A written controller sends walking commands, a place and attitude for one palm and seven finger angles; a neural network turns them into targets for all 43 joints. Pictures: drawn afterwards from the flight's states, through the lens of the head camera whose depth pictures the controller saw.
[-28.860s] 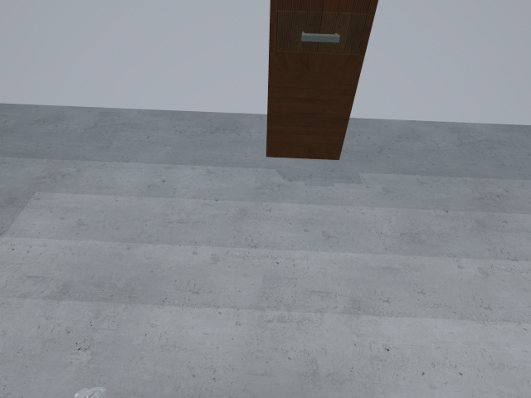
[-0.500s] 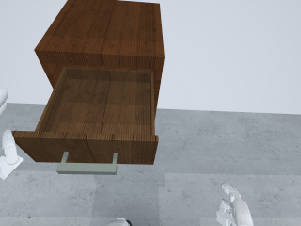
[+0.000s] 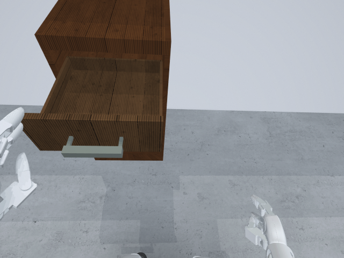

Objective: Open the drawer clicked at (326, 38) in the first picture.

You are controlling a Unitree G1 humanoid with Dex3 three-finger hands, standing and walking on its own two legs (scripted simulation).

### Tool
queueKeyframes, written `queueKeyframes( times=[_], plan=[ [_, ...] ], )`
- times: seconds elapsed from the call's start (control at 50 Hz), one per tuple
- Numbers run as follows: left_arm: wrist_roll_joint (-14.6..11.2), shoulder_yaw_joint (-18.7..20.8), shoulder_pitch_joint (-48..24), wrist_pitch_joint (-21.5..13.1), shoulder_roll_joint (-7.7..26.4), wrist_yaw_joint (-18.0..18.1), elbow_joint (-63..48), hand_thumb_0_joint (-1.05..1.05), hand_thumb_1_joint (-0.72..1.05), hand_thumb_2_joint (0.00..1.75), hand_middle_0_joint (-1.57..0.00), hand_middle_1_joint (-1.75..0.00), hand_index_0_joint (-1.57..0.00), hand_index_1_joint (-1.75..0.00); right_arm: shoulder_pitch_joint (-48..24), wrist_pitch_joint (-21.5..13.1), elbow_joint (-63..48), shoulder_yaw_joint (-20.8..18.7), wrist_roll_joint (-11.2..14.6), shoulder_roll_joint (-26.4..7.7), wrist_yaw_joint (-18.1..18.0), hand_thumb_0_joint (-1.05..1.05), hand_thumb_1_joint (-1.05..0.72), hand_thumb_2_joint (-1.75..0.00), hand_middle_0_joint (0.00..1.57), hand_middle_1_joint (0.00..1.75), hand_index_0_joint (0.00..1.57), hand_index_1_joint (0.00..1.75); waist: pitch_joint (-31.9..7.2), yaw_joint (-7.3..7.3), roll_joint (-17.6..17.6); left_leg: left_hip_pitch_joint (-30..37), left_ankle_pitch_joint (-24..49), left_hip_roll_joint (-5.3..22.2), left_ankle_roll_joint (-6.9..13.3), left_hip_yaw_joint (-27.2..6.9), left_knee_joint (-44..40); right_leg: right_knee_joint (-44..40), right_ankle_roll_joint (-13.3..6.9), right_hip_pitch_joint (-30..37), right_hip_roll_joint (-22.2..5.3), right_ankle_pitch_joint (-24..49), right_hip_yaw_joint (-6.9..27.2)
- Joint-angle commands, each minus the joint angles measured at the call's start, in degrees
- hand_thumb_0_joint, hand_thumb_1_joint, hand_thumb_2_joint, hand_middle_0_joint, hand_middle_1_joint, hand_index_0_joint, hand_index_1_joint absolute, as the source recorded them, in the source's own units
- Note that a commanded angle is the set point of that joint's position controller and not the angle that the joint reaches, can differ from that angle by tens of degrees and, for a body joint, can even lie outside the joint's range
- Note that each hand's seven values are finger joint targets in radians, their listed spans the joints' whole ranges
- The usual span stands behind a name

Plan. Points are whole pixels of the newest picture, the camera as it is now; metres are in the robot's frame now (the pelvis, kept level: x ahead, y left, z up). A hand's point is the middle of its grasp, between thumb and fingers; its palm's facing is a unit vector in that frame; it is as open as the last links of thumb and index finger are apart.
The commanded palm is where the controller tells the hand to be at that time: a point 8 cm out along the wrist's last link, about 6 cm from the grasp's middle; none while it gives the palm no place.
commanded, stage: stop stepping back and stand still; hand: left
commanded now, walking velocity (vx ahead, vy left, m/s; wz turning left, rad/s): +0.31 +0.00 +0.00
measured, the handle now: (94, 145) +0.40 +0.24 -0.06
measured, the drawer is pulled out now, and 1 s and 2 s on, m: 0.30 0.30 0.30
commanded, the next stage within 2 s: let the arm hang, fingers relaxed in 0.96 s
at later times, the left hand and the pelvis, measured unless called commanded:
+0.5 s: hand out of the picture +0.06 +0.20 +0.17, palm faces +0.38 -0.78 -0.50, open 7.4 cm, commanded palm +0.00 +0.25 +0.18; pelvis -0.11 -0.04 +0.00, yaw +3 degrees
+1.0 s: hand out of the picture +0.04 +0.20 +0.17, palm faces +0.43 -0.78 -0.45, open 7.4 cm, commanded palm -0.02 +0.24 +0.18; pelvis -0.13 -0.05 +0.00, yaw +5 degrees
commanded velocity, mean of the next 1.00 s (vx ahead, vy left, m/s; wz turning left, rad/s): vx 0.17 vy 0.04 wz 0.00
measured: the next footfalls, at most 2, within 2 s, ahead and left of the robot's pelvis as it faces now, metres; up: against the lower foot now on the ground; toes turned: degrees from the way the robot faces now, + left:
right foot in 0.12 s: -0.07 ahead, -0.13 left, +0.00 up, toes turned +1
left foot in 0.36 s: -0.08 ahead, +0.08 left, +0.00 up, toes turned +6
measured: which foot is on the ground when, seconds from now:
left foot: down 0.00-0.12, up 0.14-0.34, down 0.36-1.00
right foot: up 0.00-0.10, down 0.12-1.00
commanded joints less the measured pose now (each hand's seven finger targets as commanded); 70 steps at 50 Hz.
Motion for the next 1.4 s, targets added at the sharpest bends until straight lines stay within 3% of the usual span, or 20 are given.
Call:
queueKeyframes(
  times=[0.0,0.08,0.12,0.18,0.3,0.36,0.38,0.46,0.54,0.68,0.74,0.78,0.88,0.98,1.02,1.04,1.1,1.18,1.28,1.38],
  plan=[
    [-0.13,7.34,5.58,-3.88,6.90,1.76,-15.86,0.00,0.90,0.90,-0.20,-0.30,-0.20,-0.30,-0.39,-3.71,-7.85,-2.67,0.37,-8.83,0.41,0.00,-0.90,-0.90,0.20,0.30,0.20,0.30,-12.89,0.30,16.28,6.20,10.42,13.73,6.18,-8.44,-7.47,-0.84,0.57,5.38,-1.50,-1.17,-1.00],
    [-0.14,9.36,4.80,-3.09,9.09,2.39,-12.49,0.00,0.90,0.90,-0.20,-0.30,-0.20,-0.30,-0.47,-2.43,-9.71,-1.80,1.25,-8.58,-0.25,0.00,-0.90,-0.90,0.20,0.30,0.20,0.30,-7.39,-0.36,9.29,-6.91,-26.63,2.96,0.05,-1.76,0.22,-25.01,-1.75,16.81,-4.00,4.36,-3.05],
    [-0.54,9.57,0.73,-2.42,9.61,2.53,-9.98,0.00,0.90,0.90,-0.20,-0.30,-0.20,-0.30,1.03,-1.36,-8.85,-2.74,1.99,-8.34,-0.30,0.00,-0.90,-0.90,0.20,0.30,0.20,0.30,-6.46,-0.59,-11.94,-1.19,-19.85,-3.31,-2.57,-1.39,34.92,-38.91,-10.44,-4.54,-21.94,-14.25,22.91],
    [0.37,6.17,-0.26,-1.72,6.01,1.99,-3.16,0.00,0.90,0.90,-0.20,-0.30,-0.20,-0.30,-0.51,-0.61,-6.32,-2.38,0.83,-8.00,-0.85,0.00,-0.90,-0.90,0.20,0.30,0.20,0.30,-2.72,-3.31,-4.58,-3.51,-12.51,0.23,-1.55,-4.31,40.50,-34.19,-8.29,-6.99,-18.86,-6.25,11.67],
    [3.06,4.51,-0.52,-4.35,6.47,3.22,-9.08,0.00,0.90,0.90,-0.20,-0.30,-0.20,-0.30,1.17,-5.10,-5.87,-1.68,0.15,-7.96,-1.00,0.00,-0.90,-0.90,0.20,0.30,0.20,0.30,-5.29,-1.03,-0.28,8.98,-14.59,-0.33,3.07,2.52,-6.98,-29.97,-5.32,6.23,-13.76,-3.64,7.98],
    [2.80,6.37,-0.81,-5.66,8.61,3.15,-14.52,0.00,0.90,0.90,-0.20,-0.30,-0.20,-0.30,1.13,-6.20,-7.86,-3.35,0.02,-10.84,-0.62,0.00,-0.90,-0.90,0.20,0.30,0.20,0.30,-7.29,0.94,17.27,11.97,-3.07,11.16,6.77,-10.37,-11.30,-8.84,-1.13,7.16,-3.23,6.91,-2.37],
    [3.23,7.23,1.70,-5.16,9.08,2.92,-10.72,0.00,0.90,0.90,-0.20,-0.30,-0.20,-0.30,1.80,-5.67,-6.36,-2.27,0.27,-8.40,-0.36,0.00,-0.90,-0.90,0.20,0.30,0.20,0.30,-7.33,0.00,20.04,6.38,-15.40,13.00,7.32,-13.21,-14.41,-4.04,-0.42,6.35,-3.37,-1.18,-4.47],
    [2.52,6.69,-0.27,-4.80,6.73,2.53,-3.89,0.00,0.90,0.90,-0.20,-0.30,-0.20,-0.30,1.19,-5.12,-5.26,-2.10,1.18,-9.15,-0.58,0.00,-0.90,-0.90,0.20,0.30,0.20,0.30,-0.43,-0.28,7.29,-6.40,-18.63,9.07,6.08,-7.83,-6.02,-18.05,-0.55,16.10,-3.34,6.38,-2.53],
    [2.17,5.22,-1.88,-4.94,5.82,1.87,-0.31,0.00,0.90,0.90,-0.20,-0.30,-0.20,-0.30,2.36,-2.85,-5.11,-3.81,1.36,-8.88,-0.11,0.00,-0.90,-0.90,0.20,0.30,0.20,0.30,-0.07,-0.97,-10.90,-6.86,-19.18,-1.45,1.41,0.41,25.68,-39.60,-8.96,6.67,-20.20,-18.49,26.66],
    [2.99,3.37,-3.06,-4.96,5.83,3.30,-9.01,0.00,0.90,0.90,-0.20,-0.30,-0.20,-0.30,1.24,-3.69,-5.97,-1.20,-0.05,-7.50,-1.08,0.00,-0.90,-0.90,0.20,0.30,0.20,0.30,-3.86,-1.30,2.22,12.47,-14.19,-0.14,2.81,2.51,-3.56,-30.53,-6.15,0.42,-12.27,-10.45,7.02],
    [2.64,5.03,-5.08,-5.36,7.14,3.98,-14.09,0.00,0.90,0.90,-0.20,-0.30,-0.20,-0.30,0.93,-3.81,-7.45,-1.75,-0.27,-8.69,-0.94,0.00,-0.90,-0.90,0.20,0.30,0.20,0.30,-4.73,-0.31,17.94,9.59,-21.68,15.56,8.60,-19.61,-15.44,-3.29,-0.93,0.61,-0.90,-0.41,-2.87],
    [3.03,6.43,-3.30,-3.86,7.55,3.55,-9.81,0.00,0.90,0.90,-0.20,-0.30,-0.20,-0.30,0.90,-4.18,-6.74,-1.31,0.25,-6.70,-0.53,0.00,-0.90,-0.90,0.20,0.30,0.20,0.30,-2.31,-0.83,16.66,0.96,-31.26,15.72,9.32,-17.85,-17.76,6.05,-0.71,2.00,-1.40,-0.72,-1.20],
    [2.08,4.01,-1.97,-3.14,5.07,2.74,-7.06,0.00,0.90,0.90,-0.20,-0.30,-0.20,-0.30,0.38,-4.00,-5.94,-0.77,0.80,-8.03,-0.03,0.00,-0.90,-0.90,0.20,0.30,0.20,0.30,-2.44,-0.53,9.72,0.13,-12.53,9.52,5.13,-6.87,-5.75,-20.82,-0.54,14.26,-1.75,9.21,-3.60],
    [0.78,4.45,-0.49,-2.33,5.70,2.65,-7.46,0.00,0.90,0.90,-0.20,-0.30,-0.20,-0.30,0.57,-2.09,-6.32,-1.66,1.22,-7.43,0.70,0.00,-0.90,-0.90,0.20,0.30,0.20,0.30,-3.94,-1.39,-4.80,0.76,-11.08,0.56,0.38,-1.14,11.53,-32.92,-7.36,11.00,-15.48,5.47,17.58],
    [0.81,6.01,-0.13,-2.68,7.18,3.21,-9.91,0.00,0.90,0.90,-0.20,-0.30,-0.20,-0.30,-0.68,-1.48,-6.23,-1.08,0.98,-7.31,0.58,0.00,-0.90,-0.90,0.20,0.30,0.20,0.30,-5.23,-1.31,-0.93,3.67,-7.61,1.27,0.31,-1.77,5.82,-29.35,-7.71,12.70,-14.69,15.76,12.72],
    [7.94,-14.92,-8.60,6.27,-4.40,-4.05,40.58,0.00,0.90,0.90,-0.20,-0.30,-0.20,-0.30,1.78,-3.29,9.38,-3.83,-0.38,-11.58,5.39,0.00,-0.90,-0.90,0.20,0.30,0.20,0.30,-5.60,-3.59,2.52,2.77,3.35,4.54,-0.13,-3.44,13.70,-15.56,-6.90,5.53,-15.35,32.70,2.53],
    [5.93,-15.72,-9.62,10.45,-7.60,-6.18,46.72,0.00,0.90,0.90,-0.20,-0.30,-0.20,-0.30,6.20,2.21,6.72,-1.83,-0.66,-8.24,3.99,0.00,-0.90,-0.90,0.20,0.30,0.20,0.30,-8.21,-0.83,0.08,5.74,5.67,6.03,3.08,-7.93,6.19,-11.57,-3.60,2.97,-6.93,18.23,0.14],
    [5.67,-16.31,-16.09,11.05,-5.58,-6.08,61.19,0.00,0.90,0.90,-0.20,-0.30,-0.20,-0.30,4.45,3.98,8.16,-1.31,-1.22,-8.89,2.39,0.00,-0.90,-0.90,0.20,0.30,0.20,0.30,-7.19,0.84,-4.69,4.11,12.34,3.79,2.49,-5.81,6.14,-15.27,-3.94,12.90,-8.48,33.80,3.36],
    [4.66,-17.97,-20.26,11.16,-4.42,-5.93,80.25,0.00,0.90,0.90,-0.20,-0.30,-0.20,-0.30,6.02,5.40,15.59,0.00,-0.98,-6.34,1.60,0.00,-0.90,-0.90,0.20,0.30,0.20,0.30,-3.41,0.38,9.41,7.81,5.25,3.56,1.19,-4.64,-0.97,-20.49,-4.57,12.98,-7.63,24.69,4.07],
    [4.43,-18.36,-18.72,10.97,-6.98,-5.88,90.20,0.00,0.90,0.90,-0.20,-0.30,-0.20,-0.30,8.45,5.76,20.82,0.00,-0.87,-4.91,0.91,0.00,-0.90,-0.90,0.20,0.30,0.20,0.30,-3.33,0.76,11.34,8.58,-1.03,4.45,1.59,-5.10,-4.46,-25.76,-4.57,15.29,-6.77,17.66,3.89]
  ],
)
